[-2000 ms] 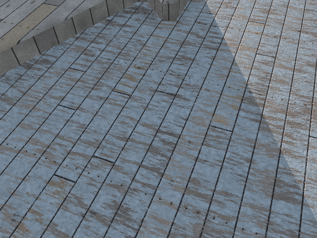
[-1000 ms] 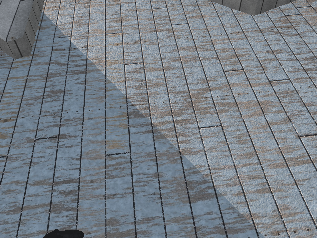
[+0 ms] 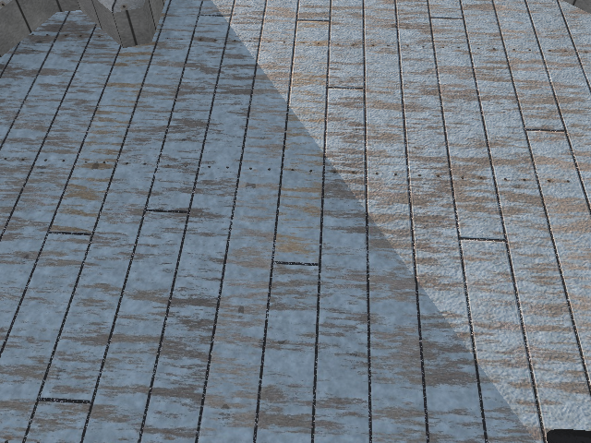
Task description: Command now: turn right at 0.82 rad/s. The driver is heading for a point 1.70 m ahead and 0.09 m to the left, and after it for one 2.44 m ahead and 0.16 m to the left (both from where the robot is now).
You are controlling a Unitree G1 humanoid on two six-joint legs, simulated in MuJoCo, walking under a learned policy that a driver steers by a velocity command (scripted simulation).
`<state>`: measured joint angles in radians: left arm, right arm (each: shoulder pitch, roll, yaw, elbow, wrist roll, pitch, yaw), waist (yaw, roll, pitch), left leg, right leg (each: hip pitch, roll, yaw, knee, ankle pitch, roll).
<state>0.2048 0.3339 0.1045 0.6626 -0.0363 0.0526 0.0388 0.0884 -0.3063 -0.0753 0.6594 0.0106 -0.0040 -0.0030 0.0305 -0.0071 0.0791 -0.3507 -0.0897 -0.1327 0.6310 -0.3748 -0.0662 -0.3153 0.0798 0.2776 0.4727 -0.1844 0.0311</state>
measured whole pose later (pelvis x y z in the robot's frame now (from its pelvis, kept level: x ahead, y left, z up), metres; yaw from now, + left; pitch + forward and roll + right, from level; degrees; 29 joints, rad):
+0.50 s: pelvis +0.01 +0.00 +0.00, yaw -5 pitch +2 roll +0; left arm 0.12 0.26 0.05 0.64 0.02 0.04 0.04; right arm 0.25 -0.31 -0.06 0.73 0.04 0.00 0.01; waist -0.06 0.02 0.06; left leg -0.37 -0.03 -0.05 0.74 -0.46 -0.01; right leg -0.21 0.00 0.03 0.46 -0.28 0.01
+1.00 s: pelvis +0.12 +0.11 +0.00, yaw +16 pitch +1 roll -2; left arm 0.20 0.32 0.07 0.68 -0.03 -0.10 -0.04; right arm 0.41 -0.28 -0.04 0.68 0.00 -0.05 0.02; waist -0.02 -0.04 0.01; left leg -0.12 -0.03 0.05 0.48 -0.38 0.08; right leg -0.60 -0.10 -0.01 1.19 -0.22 -0.01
